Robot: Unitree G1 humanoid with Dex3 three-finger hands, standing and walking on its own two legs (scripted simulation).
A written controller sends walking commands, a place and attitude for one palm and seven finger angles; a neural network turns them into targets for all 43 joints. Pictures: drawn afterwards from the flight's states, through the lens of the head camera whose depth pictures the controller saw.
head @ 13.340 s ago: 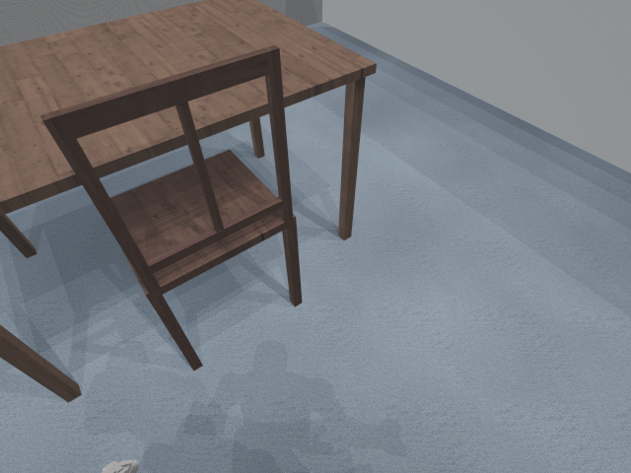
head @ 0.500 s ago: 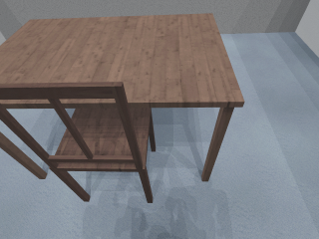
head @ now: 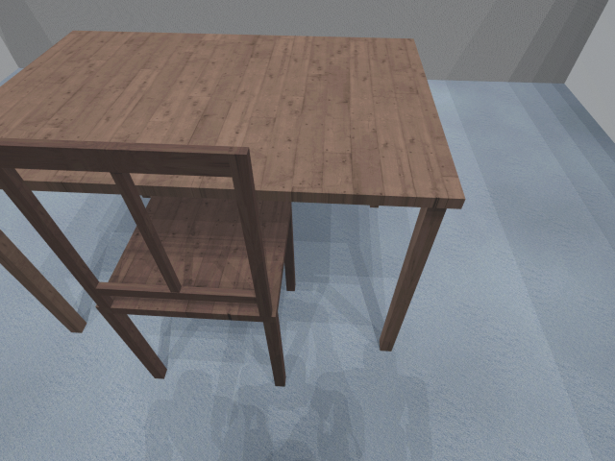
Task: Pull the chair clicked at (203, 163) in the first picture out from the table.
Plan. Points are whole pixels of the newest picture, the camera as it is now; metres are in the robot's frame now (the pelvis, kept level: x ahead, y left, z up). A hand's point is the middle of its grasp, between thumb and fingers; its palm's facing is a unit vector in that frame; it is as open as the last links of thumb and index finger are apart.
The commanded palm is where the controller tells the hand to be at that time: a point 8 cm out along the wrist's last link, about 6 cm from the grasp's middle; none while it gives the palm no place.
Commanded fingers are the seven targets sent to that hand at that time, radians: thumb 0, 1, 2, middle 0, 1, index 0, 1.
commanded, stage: come to a stop and stand still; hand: left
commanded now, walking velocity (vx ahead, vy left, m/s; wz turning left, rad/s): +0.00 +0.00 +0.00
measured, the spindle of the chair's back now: (152, 239) +0.49 +0.33 -0.06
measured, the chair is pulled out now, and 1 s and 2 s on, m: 0.00 0.00 0.00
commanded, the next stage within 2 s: look again from close up in 0.08 s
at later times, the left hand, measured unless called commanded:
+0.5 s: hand out of the picture +0.04 +0.22 -0.17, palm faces +0.04 -0.97 -0.23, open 7.3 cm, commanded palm none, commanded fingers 0.00 0.90 0.90 -0.20 -0.30 -0.20 -0.30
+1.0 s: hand out of the picture +0.05 +0.21 -0.18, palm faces +0.03 -0.98 -0.21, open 7.3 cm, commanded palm none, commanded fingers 0.00 0.90 0.90 -0.20 -0.30 -0.20 -0.30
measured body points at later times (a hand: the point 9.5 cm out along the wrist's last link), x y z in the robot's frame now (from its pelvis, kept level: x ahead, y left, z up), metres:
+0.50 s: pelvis +0.03 +0.04 -0.01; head +0.01 +0.02 +0.44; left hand +0.04 +0.27 -0.16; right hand +0.02 -0.17 -0.18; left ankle -0.01 +0.13 -0.74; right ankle +0.04 -0.09 -0.74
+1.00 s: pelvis +0.04 +0.03 -0.01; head +0.05 +0.02 +0.44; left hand +0.05 +0.26 -0.16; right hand +0.05 -0.20 -0.17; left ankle -0.01 +0.13 -0.74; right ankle +0.04 -0.09 -0.74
